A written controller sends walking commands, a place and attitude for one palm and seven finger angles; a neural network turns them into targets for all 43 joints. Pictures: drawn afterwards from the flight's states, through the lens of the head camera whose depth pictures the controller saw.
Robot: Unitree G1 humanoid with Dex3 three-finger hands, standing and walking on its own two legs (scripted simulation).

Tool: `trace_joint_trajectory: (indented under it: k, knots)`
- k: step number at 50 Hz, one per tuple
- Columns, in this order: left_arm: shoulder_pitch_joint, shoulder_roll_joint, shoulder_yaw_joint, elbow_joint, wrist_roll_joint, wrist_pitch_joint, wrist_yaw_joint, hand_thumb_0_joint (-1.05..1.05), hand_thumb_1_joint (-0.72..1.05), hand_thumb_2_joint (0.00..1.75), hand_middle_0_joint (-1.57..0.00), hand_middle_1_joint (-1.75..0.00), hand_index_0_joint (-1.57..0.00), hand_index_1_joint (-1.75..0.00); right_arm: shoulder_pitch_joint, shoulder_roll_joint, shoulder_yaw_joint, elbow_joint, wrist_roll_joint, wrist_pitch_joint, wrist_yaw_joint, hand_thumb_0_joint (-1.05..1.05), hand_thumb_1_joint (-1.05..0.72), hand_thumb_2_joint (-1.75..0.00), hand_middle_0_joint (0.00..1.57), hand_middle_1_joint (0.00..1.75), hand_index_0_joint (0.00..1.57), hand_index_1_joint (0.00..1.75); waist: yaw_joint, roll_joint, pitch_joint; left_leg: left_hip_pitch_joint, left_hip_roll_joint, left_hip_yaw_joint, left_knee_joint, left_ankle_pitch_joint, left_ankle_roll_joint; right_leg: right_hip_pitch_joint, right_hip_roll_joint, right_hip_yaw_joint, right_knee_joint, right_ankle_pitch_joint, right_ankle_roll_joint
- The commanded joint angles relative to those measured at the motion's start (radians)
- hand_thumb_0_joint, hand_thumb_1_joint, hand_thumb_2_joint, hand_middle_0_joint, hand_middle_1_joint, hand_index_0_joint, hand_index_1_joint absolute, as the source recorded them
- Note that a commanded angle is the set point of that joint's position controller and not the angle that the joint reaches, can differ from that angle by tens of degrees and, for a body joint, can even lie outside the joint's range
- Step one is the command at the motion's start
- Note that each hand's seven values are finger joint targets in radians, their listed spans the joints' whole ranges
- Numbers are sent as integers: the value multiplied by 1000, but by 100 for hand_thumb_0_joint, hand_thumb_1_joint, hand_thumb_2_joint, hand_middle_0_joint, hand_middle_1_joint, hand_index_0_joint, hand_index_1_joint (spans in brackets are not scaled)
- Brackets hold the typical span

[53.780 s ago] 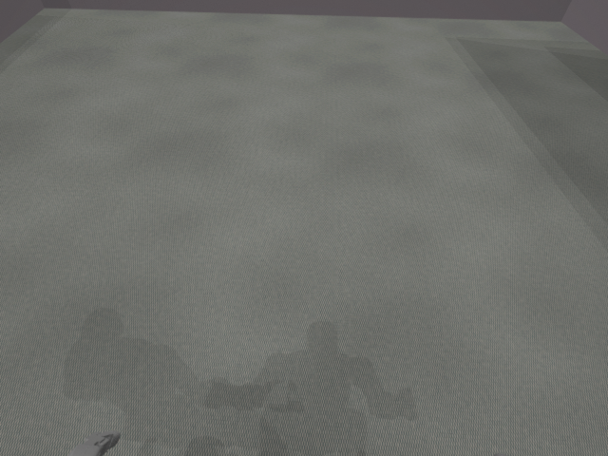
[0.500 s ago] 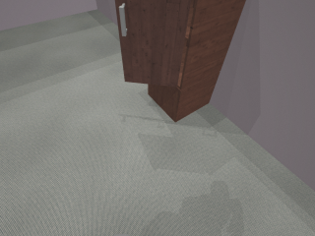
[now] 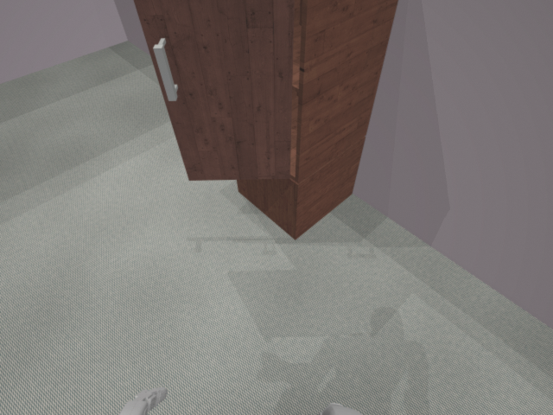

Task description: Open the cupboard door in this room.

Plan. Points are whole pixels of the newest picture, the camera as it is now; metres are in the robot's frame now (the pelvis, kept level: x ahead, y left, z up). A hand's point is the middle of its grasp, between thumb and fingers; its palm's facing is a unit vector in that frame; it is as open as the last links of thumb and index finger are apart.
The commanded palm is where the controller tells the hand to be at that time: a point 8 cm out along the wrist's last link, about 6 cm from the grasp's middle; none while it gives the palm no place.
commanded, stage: take the last steps up to it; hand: left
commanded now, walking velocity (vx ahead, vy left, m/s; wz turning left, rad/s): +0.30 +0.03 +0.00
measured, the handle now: (167, 70) +0.87 +0.29 +0.05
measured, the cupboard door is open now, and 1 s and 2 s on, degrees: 48 48 48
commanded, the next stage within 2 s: come to a stop and stand still in 0.62 s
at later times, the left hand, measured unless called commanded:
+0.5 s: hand out of the picture +0.09 +0.17 -0.16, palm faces +0.15 -0.98 -0.16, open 7.3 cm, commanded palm none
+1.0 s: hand (172, 282) +0.40 +0.23 -0.17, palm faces -0.03 -0.97 -0.23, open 7.3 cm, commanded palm none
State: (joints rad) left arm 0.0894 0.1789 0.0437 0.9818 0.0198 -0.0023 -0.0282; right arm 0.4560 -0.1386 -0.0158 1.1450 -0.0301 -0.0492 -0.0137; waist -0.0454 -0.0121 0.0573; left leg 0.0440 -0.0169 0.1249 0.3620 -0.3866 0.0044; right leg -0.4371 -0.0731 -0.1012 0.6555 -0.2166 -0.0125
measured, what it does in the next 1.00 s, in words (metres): walks ahead: right foot, then left foot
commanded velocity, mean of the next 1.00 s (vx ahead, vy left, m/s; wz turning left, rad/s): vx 0.09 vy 0.03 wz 0.01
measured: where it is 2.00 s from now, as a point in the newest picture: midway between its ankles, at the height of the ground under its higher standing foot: (275, 397)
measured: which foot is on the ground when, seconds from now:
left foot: down 0.00-0.04, up 0.06-0.52, down 0.54-1.00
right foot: up 0.00-0.00, down 0.02-0.54, up 0.56-0.88, down 0.90-1.00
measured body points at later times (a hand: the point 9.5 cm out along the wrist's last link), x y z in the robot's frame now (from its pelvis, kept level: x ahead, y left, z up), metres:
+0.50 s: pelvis +0.18 +0.02 +0.01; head +0.20 +0.02 +0.46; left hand +0.09 +0.23 -0.14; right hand +0.32 -0.21 -0.12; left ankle +0.27 +0.14 -0.71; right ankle +0.09 -0.09 -0.73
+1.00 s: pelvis +0.31 +0.04 +0.00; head +0.33 +0.04 +0.45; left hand +0.40 +0.28 -0.15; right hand +0.29 -0.19 -0.15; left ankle +0.28 +0.14 -0.73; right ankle +0.35 -0.08 -0.73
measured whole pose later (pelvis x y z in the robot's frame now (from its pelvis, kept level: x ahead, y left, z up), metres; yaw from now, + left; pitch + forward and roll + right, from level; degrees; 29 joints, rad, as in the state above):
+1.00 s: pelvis +0.31 +0.04 +0.00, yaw -1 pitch -1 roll +1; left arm 0.14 0.21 0.02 1.03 0.02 0.01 0.02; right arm 0.29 -0.16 -0.03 1.10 -0.01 0.01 -0.03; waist -0.03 -0.03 0.05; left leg -0.18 0.00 0.14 0.54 -0.34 0.03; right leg -0.33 -0.06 -0.05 0.58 -0.24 0.01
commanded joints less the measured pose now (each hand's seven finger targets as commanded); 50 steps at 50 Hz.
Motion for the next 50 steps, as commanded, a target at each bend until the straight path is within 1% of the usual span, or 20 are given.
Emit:
trace_joint_trajectory:
  k: [1,2,3,5,8,16,21,23,25,26,27,28,29,32,35,39,42,44,46,50]
  knots:
    - [381,200,66,51,12,-50,16,0,90,90,-20,-30,-20,-30,-3,-115,-29,-58,23,-22,-3,0,-90,-90,20,30,20,30,191,-204,-150,-491,62,13,502,244,40,670,-203,338,-210,33,-128]
    - [441,262,75,66,-7,-50,23,0,90,90,-20,-30,-20,-30,-19,-105,-28,-87,28,-18,-2,0,-90,-90,20,30,20,30,182,-280,-179,-615,3,-31,802,-211,17,667,-397,611,-373,58,-223]
    - [360,220,67,46,-16,-50,33,0,90,90,-20,-30,-20,-30,-77,-137,-37,-87,23,-12,0,0,-90,-90,20,30,20,30,161,-155,-94,-658,72,-134,883,-131,23,555,-365,564,-413,-21,-217]
    - [217,138,38,10,-16,-54,39,0,90,90,-20,-30,-20,-30,-130,-87,-39,-90,15,0,4,0,-90,-90,20,30,20,30,87,-64,3,-634,128,-149,856,21,5,333,-296,385,-444,22,-168]
    - [194,74,23,15,-10,-75,38,0,90,90,-20,-30,-20,-30,-77,-39,-33,-65,3,24,15,0,-90,-90,20,30,20,30,36,-69,-22,-542,142,-112,730,113,-22,245,-213,186,-474,157,-132]
    - [301,94,25,92,-2,-92,33,0,90,90,-20,-30,-20,-30,-277,-47,-41,-151,5,22,40,0,-90,-90,20,30,20,30,82,-91,-5,-641,122,-65,432,182,-49,406,-215,171,-486,212,-156]
    - [345,118,22,129,4,-84,37,0,90,90,-20,-30,-20,-30,-404,-63,-37,-200,9,10,47,0,-90,-90,20,30,20,30,101,-113,33,-563,88,-45,286,148,-27,413,-241,165,-429,312,-143]
    - [344,126,23,136,2,-78,39,0,90,90,-20,-30,-20,-30,-388,-69,-35,-193,7,5,44,0,-90,-90,20,30,20,30,83,-111,27,-466,55,-19,207,157,-13,397,-219,132,-370,371,-121]
    - [322,119,21,134,-4,-74,38,0,90,90,-20,-30,-20,-30,-235,-106,-40,-139,2,-8,27,0,-90,-90,20,30,20,30,10,-90,-37,-187,15,17,81,223,14,300,-149,55,-159,492,-73]
    - [335,87,14,122,-6,-73,33,0,90,90,-20,-30,-20,-30,-119,-180,-58,-107,-2,-14,16,0,-90,-90,20,30,20,30,-36,55,-114,39,135,-125,92,287,61,121,-86,25,44,308,-36]
    - [337,40,0,92,-15,-75,28,0,90,90,-20,-30,-20,-30,10,-273,-77,-89,-11,-16,3,0,-90,-90,20,30,20,30,-70,263,-207,194,394,-438,31,428,183,-76,30,-57,342,-256,6]
    - [286,50,-1,61,-9,-70,36,0,90,90,-20,-30,-20,-30,34,-282,-74,-86,1,-1,-9,0,-90,-90,20,30,20,30,-70,219,-196,155,455,-498,-25,505,247,-138,30,33,520,-380,-7]
    - [257,46,5,42,-3,-68,39,0,90,90,-20,-30,-20,-30,-14,-271,-68,-102,3,2,-11,0,-90,-90,20,30,20,30,-48,118,-96,34,454,-451,-36,477,263,-178,-3,58,589,-347,-12]
    - [261,29,9,71,5,-35,28,0,90,90,-20,-30,-20,-30,-181,-148,-29,-144,8,-14,-17,0,-90,-90,20,30,20,30,34,149,11,-255,346,-301,-138,331,182,-104,-62,96,535,-188,6]
    - [283,0,6,70,3,-18,23,0,90,90,-20,-30,-20,-30,-174,-141,-23,-131,7,-21,-20,0,-90,-90,20,30,20,30,65,103,-19,-273,295,-203,-144,414,174,-33,-51,69,392,-137,13]
    - [243,-14,-9,62,-3,-4,35,0,90,90,-20,-30,-20,-30,-191,-133,-17,-127,4,-13,-29,0,-90,-90,20,30,20,30,72,53,-41,-308,273,-137,-74,657,160,133,-15,47,114,-52,26]
    - [253,28,-2,64,-2,4,41,0,90,90,-20,-30,-20,-30,-216,-145,-19,-116,10,9,-35,0,-90,-90,20,30,20,30,94,80,-47,-323,240,-126,8,594,107,253,9,41,-80,57,25]
    - [243,109,6,54,1,2,46,0,90,90,-20,-30,-20,-30,-198,-129,-23,-108,21,24,-31,0,-90,-90,20,30,20,30,89,33,-51,-338,156,-96,80,389,29,300,-50,148,-193,322,-1]
    - [176,167,8,29,0,5,48,0,90,90,-20,-30,-20,-30,-127,-102,-22,-98,28,45,-20,0,-90,-90,20,30,20,30,44,-32,-12,-345,84,-81,98,165,-11,230,-176,218,-181,487,-92]
    - [152,166,11,10,-9,12,60,0,90,90,-20,-30,-20,-30,-86,-136,-38,-86,24,62,-25,0,-90,-90,20,30,20,30,45,-113,-142,-254,91,-69,190,394,-15,283,-156,182,-121,615,-97]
